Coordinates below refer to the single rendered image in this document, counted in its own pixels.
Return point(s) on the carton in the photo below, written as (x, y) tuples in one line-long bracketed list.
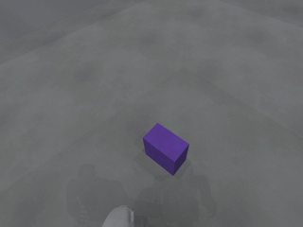
[(166, 148)]

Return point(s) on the left robot thigh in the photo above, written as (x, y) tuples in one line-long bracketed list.
[(120, 217)]

